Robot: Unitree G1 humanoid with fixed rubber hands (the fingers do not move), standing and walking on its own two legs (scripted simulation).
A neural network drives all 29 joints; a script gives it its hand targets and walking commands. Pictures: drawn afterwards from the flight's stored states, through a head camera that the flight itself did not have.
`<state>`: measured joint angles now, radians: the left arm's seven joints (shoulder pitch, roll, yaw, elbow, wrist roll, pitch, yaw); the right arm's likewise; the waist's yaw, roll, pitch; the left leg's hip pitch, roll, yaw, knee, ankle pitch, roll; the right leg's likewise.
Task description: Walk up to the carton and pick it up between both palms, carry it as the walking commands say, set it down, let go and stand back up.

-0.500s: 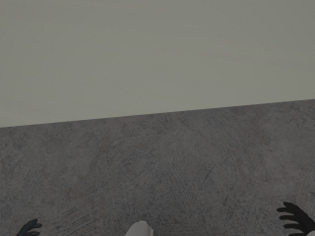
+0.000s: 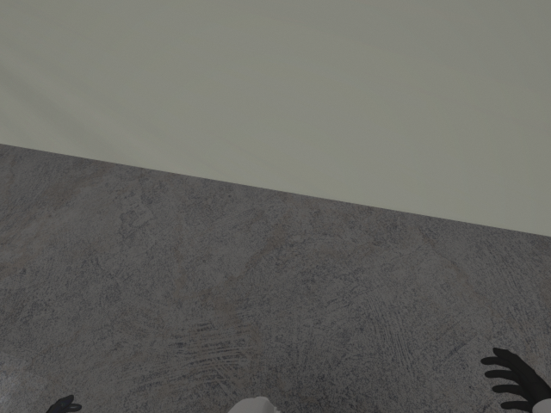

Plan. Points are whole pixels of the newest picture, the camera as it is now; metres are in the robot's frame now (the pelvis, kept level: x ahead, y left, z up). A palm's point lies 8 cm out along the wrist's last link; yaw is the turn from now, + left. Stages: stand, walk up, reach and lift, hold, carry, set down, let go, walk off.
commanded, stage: walk up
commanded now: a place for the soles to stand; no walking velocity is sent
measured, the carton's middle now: out of the picture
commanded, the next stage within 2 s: none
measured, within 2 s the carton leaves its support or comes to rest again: neither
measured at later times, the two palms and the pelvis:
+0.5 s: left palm out of the picture -0.05 +0.48 -0.07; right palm (390, 324) +0.25 -0.14 -0.07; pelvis +0.01 +0.12 +0.00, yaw +22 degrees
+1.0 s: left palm out of the picture -0.19 +0.55 -0.06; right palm (220, 255) +0.39 +0.14 -0.05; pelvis +0.03 +0.24 +0.00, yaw +51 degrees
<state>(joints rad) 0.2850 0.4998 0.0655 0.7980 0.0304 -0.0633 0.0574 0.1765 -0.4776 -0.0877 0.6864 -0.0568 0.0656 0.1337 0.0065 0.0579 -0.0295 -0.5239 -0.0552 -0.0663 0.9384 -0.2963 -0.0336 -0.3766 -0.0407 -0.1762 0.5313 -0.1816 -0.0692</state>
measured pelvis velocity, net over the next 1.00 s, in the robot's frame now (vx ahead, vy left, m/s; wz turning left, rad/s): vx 0.03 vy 0.24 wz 0.89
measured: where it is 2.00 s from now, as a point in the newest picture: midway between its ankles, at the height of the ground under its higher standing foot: outside the picture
